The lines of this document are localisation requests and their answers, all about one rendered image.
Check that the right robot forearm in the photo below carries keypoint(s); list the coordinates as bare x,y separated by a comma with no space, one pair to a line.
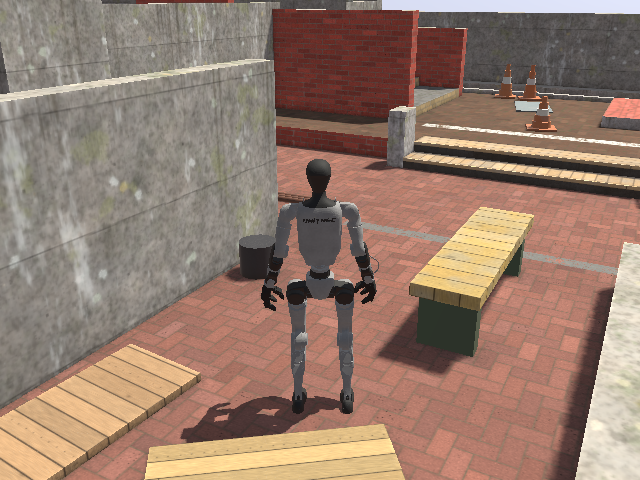
365,266

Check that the robot right hand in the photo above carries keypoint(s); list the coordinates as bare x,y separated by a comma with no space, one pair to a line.
371,288

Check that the left robot forearm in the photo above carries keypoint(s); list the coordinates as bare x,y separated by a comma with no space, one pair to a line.
273,269

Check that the right robot upper arm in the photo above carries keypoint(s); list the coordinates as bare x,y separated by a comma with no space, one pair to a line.
351,212

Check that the robot left foot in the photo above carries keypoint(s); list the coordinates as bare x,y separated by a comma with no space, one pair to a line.
298,405

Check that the humanoid robot head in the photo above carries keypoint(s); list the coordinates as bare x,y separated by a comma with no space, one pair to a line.
318,173

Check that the left robot upper arm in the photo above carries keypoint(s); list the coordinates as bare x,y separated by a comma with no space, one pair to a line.
287,213

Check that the robot left hand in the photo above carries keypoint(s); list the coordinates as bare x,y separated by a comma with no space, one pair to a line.
266,296

